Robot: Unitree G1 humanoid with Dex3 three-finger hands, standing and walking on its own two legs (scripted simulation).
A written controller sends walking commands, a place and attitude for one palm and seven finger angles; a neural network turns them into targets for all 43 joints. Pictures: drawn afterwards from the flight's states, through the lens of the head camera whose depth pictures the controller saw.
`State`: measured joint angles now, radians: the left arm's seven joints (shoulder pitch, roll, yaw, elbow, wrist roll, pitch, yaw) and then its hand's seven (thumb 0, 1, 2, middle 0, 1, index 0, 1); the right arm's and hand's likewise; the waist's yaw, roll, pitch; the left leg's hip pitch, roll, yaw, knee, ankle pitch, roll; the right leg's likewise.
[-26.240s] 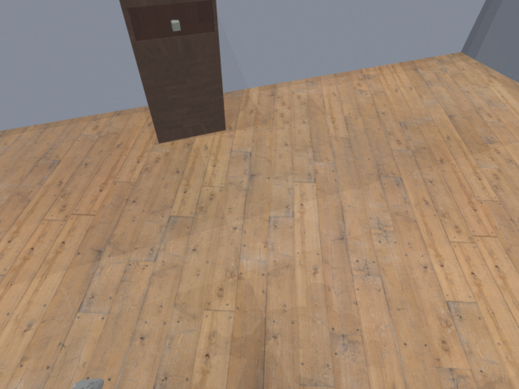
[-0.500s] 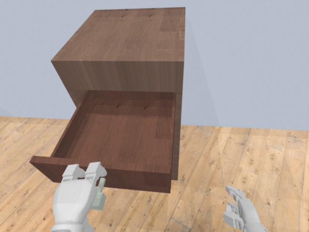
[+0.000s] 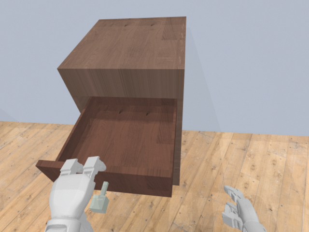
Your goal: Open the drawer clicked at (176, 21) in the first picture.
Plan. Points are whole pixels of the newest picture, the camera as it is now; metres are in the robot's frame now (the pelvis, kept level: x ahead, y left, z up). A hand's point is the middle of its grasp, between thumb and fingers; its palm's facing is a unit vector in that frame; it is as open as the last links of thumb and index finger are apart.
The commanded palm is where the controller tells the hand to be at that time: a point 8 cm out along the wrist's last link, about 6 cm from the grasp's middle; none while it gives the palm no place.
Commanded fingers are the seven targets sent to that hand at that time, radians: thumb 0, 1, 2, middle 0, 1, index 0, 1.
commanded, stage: lift the hand off the handle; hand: left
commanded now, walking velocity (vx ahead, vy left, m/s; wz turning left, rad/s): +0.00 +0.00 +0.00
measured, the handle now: (101, 196) +0.22 +0.20 -0.06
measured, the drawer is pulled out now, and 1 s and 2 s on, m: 0.30 0.30 0.30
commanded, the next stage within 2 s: draw the hand back to the body in 0.84 s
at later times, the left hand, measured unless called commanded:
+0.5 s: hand (82, 184) +0.20 +0.20 +0.08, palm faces +0.11 -0.15 -0.98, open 13.8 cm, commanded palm +0.15 +0.19 +0.13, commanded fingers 0.00 -0.50 0.30 -0.30 -1.20 -0.30 -1.20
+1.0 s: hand (77, 180) +0.20 +0.20 +0.10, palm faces +0.10 -0.15 -0.98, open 13.8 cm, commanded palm +0.15 +0.21 +0.15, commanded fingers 0.00 -0.50 0.30 -0.30 -1.20 -0.30 -1.20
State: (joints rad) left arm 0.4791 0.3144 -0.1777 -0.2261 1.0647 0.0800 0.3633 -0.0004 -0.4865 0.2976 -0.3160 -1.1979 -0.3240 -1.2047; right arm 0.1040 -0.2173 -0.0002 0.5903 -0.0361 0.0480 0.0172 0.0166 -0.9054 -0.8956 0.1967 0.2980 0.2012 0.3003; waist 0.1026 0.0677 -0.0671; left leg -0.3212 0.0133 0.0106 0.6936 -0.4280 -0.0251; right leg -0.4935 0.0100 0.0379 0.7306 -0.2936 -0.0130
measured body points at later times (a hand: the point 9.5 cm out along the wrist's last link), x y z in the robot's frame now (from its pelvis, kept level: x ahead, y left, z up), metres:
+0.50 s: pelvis +0.00 +0.01 +0.01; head +0.00 -0.04 +0.46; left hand +0.18 +0.20 +0.13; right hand +0.23 -0.18 -0.08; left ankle -0.04 +0.14 -0.71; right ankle +0.05 -0.11 -0.71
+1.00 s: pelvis +0.00 +0.01 +0.02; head -0.01 -0.03 +0.47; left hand +0.18 +0.21 +0.15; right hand +0.24 -0.18 -0.07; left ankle -0.04 +0.14 -0.71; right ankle +0.05 -0.11 -0.71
